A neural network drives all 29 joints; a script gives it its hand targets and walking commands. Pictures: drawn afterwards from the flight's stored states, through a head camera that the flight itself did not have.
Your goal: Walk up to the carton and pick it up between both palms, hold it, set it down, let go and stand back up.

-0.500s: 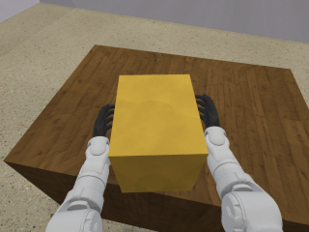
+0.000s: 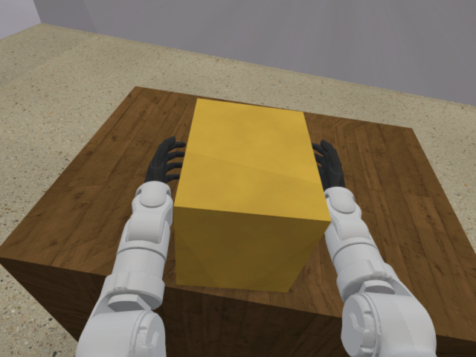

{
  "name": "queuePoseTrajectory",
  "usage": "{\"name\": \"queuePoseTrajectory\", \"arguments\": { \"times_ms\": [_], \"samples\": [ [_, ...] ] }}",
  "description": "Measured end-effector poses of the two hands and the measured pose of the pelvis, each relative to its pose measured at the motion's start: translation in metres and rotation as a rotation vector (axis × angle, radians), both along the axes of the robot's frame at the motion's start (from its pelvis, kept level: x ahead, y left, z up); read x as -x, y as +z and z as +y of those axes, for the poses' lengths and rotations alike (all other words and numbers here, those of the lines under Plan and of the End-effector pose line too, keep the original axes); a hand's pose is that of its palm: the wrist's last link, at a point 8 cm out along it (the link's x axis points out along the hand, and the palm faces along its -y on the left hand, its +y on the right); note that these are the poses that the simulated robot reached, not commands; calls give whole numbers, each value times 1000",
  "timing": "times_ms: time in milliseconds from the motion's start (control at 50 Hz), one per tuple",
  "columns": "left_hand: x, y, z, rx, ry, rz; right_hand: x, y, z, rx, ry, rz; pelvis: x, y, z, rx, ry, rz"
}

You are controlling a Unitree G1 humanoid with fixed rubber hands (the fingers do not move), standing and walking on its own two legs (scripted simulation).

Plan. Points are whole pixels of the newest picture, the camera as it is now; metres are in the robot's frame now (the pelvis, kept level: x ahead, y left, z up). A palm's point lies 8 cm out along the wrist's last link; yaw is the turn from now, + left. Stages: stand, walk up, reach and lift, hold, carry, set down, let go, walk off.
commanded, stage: reach and lift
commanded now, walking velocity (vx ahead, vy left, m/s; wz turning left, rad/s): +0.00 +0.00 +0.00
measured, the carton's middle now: (242, 194) +0.40 +0.01 +0.06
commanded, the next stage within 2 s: hold in 1.34 s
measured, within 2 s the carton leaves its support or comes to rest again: neither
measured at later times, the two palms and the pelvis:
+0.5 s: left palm (147, 179) +0.35 +0.17 +0.14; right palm (335, 184) +0.37 -0.13 +0.14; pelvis +0.01 +0.00 +0.00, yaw +3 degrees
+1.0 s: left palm (155, 164) +0.37 +0.16 +0.15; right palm (342, 172) +0.38 -0.14 +0.16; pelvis +0.00 +0.00 +0.00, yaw +1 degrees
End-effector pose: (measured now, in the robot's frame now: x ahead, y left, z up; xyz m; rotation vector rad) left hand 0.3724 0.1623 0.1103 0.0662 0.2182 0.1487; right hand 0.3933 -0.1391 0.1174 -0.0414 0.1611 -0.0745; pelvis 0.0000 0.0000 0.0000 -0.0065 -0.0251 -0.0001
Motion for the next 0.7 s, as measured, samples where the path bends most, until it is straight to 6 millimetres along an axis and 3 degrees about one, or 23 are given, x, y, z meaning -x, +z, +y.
{"name": "queuePoseTrajectory", "arguments": {
  "times_ms": [200, 380, 540, 700],
  "samples": [
    [-1, 9, -5, -25, -11, -21, 1, 8, -4, -11, -12, -31, -11, 0, -4, 4, 8, -30],
    [15, 17, 5, -47, -13, -31, 12, 21, 5, -27, 0, -78, -15, -1, -7, 4, 40, -83],
    [27, 34, 6, -53, -31, -52, 30, 29, 5, -45, -18, -108, -6, -2, -3, 1, 54, -119],
    [21, 38, -4, -42, -74, -3, 36, 24, -5, -45, -63, -69, 9, -1, 3, -6, 33, -119]
  ]
}}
